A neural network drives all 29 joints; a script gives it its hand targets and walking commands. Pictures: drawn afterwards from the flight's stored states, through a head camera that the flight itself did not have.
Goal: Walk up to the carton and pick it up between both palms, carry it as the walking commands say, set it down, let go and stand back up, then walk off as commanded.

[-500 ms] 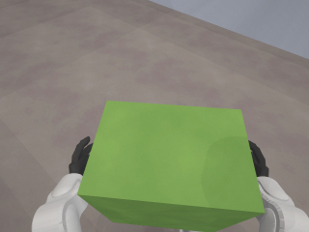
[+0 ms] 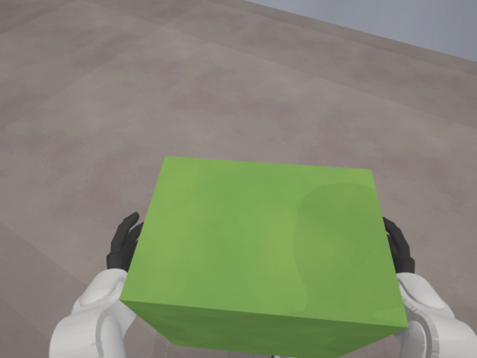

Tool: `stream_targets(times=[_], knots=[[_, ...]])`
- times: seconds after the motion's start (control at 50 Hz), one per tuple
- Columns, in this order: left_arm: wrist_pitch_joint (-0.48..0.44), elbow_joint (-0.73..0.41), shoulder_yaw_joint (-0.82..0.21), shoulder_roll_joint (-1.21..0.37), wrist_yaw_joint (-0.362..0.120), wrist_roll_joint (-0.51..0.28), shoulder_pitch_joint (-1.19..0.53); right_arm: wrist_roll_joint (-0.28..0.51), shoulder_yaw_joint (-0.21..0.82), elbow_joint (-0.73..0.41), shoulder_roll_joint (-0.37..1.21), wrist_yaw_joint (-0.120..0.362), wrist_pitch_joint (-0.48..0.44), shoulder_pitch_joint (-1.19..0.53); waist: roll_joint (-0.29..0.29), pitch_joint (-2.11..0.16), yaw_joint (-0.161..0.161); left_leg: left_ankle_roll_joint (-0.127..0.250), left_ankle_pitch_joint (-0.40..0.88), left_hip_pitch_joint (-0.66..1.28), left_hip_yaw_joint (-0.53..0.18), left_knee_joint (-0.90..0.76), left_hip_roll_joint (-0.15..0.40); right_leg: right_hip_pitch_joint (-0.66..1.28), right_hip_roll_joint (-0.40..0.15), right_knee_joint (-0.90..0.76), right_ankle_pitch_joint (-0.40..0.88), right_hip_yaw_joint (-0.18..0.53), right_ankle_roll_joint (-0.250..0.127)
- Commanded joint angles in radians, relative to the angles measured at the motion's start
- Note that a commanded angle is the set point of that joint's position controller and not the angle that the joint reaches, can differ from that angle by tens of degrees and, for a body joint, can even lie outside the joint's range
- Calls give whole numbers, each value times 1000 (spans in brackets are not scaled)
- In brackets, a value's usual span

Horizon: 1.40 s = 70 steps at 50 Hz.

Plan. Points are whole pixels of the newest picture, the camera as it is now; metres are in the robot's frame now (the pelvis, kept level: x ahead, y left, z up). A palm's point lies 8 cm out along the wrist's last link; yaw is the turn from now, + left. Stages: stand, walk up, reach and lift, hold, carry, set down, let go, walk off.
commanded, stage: carry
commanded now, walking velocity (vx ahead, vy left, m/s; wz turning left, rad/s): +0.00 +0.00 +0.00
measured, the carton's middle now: (257, 271) +0.26 +0.00 +0.02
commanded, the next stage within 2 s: none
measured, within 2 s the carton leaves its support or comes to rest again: neither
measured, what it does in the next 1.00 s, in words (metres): walks backwards, turning right: right foot, then left foot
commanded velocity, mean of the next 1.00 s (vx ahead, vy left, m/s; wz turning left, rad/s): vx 0.00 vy -0.06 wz -0.19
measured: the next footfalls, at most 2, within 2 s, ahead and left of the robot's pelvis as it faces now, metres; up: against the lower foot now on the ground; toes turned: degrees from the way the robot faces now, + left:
right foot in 0.48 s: -0.08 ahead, -0.20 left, +0.00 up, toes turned -11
left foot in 0.72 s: -0.03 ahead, +0.01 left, +0.00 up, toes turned -11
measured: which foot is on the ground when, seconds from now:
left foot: down 0.00-0.50, up 0.52-0.70, down 0.72-1.00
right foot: up 0.00-0.46, down 0.48-1.00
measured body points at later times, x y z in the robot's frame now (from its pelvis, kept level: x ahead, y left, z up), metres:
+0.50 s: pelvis -0.06 -0.04 +0.01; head -0.01 -0.05 +0.45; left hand +0.24 +0.07 +0.08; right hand +0.14 -0.28 +0.08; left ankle -0.02 +0.07 -0.70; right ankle -0.12 -0.19 -0.70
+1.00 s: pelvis -0.09 -0.07 +0.01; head -0.06 -0.07 +0.46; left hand +0.21 +0.03 +0.09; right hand +0.10 -0.32 +0.10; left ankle -0.07 +0.02 -0.70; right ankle -0.12 -0.19 -0.70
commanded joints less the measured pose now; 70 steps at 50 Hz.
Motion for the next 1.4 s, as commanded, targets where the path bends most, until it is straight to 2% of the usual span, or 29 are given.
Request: stream_targets(times=[0.0,0.06,0.14,0.2,0.38,0.44,0.48,0.5,0.52,0.56,0.62,0.68,0.7,0.72,0.74,0.76,0.84,0.92,0.96,0.98,1.0,1.02,1.08,1.12,1.18,1.22,1.28,1.36,1.38], knots=[[0,-284,-964,-703,-45,-267,-507,257,794,-194,679,118,-42,-432,292,-361,-16,139,590,301,-375,-491,533,-163,-60,423,-298,-12,32],[11,-261,-954,-710,-40,-260,-527,242,781,-144,679,136,-19,-427,155,-274,2,77,233,128,-227,-537,408,-103,-95,523,-123,-26,48],[46,-169,-950,-682,-14,-236,-462,222,730,-67,616,128,5,-342,211,-296,7,28,533,295,-211,-428,407,-197,-103,485,-101,-53,54],[41,-212,-942,-671,-16,-250,-503,246,755,-130,608,120,-4,-416,219,-357,-9,74,716,402,-238,-358,466,-201,-137,375,-143,-73,55],[31,-265,-976,-722,-21,-273,-506,249,796,-179,677,117,-11,-402,361,-471,-8,16,771,343,-86,-212,501,88,-99,-36,-110,-183,33],[34,-205,-932,-730,-31,-258,-465,239,814,-140,670,121,2,-385,222,-491,23,-57,660,290,10,-15,395,283,-42,-414,85,-162,3],[20,-197,-914,-717,-45,-262,-470,231,832,-173,689,123,-16,-440,-297,-482,0,-119,-210,-129,-48,235,145,500,-275,-352,868,324,-142],[24,-170,-891,-710,-51,-247,-434,234,839,-160,695,131,-9,-443,-308,-419,4,-110,-342,-199,-85,283,110,481,-286,-324,923,330,-194],[22,-172,-897,-699,-44,-244,-395,240,838,-153,684,126,-7,-410,-222,-406,10,-127,-344,-218,-73,222,93,503,-266,-293,993,287,-201],[15,-197,-900,-716,-55,-251,-405,247,850,-196,698,129,-12,-427,-265,-404,14,-123,-194,-162,-36,162,87,488,-255,-295,917,160,-164],[34,-98,-850,-677,-60,-220,-379,236,817,-140,648,115,6,-506,-329,-374,19,-102,-124,-89,-33,63,61,379,-233,-327,731,192,-157],[5,-159,-876,-670,-50,-233,-401,241,772,-96,615,115,-21,-479,-229,-463,-16,-64,92,139,-80,-244,90,360,-179,-199,821,117,-107],[6,-164,-877,-671,-46,-226,-379,261,818,-132,678,126,-22,-437,-110,-507,-29,-58,253,285,-90,-331,132,291,-162,-143,689,72,-68],[1,-193,-905,-706,-40,-248,-437,260,802,-127,684,124,-25,-431,92,-522,-39,-35,704,477,-223,-343,283,104,-86,28,387,-42,1],[7,-184,-900,-682,-49,-251,-519,262,767,-100,636,117,-33,-550,236,-468,-33,74,1052,523,-345,-321,444,-53,-17,78,-60,-65,12],[4,-187,-913,-674,-50,-248,-507,239,734,-51,631,129,-27,-466,300,-490,-34,131,1145,490,-291,-313,451,-17,-35,149,-308,-36,-4],[19,-155,-917,-659,-36,-225,-452,215,756,-78,596,127,-19,-418,234,-381,-6,96,574,250,-191,-412,382,14,-95,181,-227,-31,12],[16,-198,-937,-641,-31,-223,-471,220,772,-78,613,131,-20,-417,274,-413,18,39,597,247,-113,-280,312,135,-73,-155,-42,-93,-7],[24,-168,-916,-635,-43,-219,-453,204,757,-72,604,123,-13,-408,139,-476,19,2,508,206,-85,-137,236,280,-118,-338,299,-15,-37],[20,-119,-898,-645,-46,-210,-460,215,751,-40,599,113,-18,-475,12,-500,5,-21,294,139,-58,-33,150,375,-206,-361,563,163,-91],[17,-85,-900,-670,-47,-203,-417,201,788,-47,632,128,-12,-377,-120,-432,-5,-28,9,49,-67,-46,106,376,-245,-344,665,204,-120],[18,-95,-894,-641,-53,-209,-475,196,724,-15,554,119,-15,-493,-141,-419,5,-31,-152,5,-84,-51,55,367,-266,-380,590,291,-154],[9,-53,-841,-612,-56,-192,-395,194,759,-11,589,120,-17,-430,-154,-379,-7,-20,-18,74,-73,-147,75,275,-222,-396,403,189,-119],[2,-47,-840,-642,-55,-200,-368,228,792,-75,604,111,-16,-496,-196,-409,-9,-20,158,181,-61,-260,103,257,-193,-361,533,120,-89],[-6,-62,-869,-647,-46,-209,-457,224,735,-28,565,117,-38,-570,62,-491,-6,-2,666,311,-91,-221,182,225,-133,-188,533,1,-41],[-10,-53,-857,-656,-49,-200,-397,215,746,-63,552,118,-38,-526,40,-502,-6,2,660,340,-89,-215,193,207,-120,-215,422,-7,-52],[-10,-35,-848,-641,-48,-205,-440,186,720,15,569,107,-33,-482,-44,-441,-7,-2,257,224,-68,-204,149,241,-155,-345,435,101,-84],[3,-8,-836,-629,-43,-192,-386,197,740,-29,575,110,-31,-475,17,-435,-2,6,235,219,-92,-258,154,224,-149,-329,359,70,-66],[-6,-45,-867,-635,-49,-217,-488,190,683,12,511,101,-32,-561,-36,-448,-12,-1,260,233,-97,-267,152,215,-148,-330,379,80,-70]])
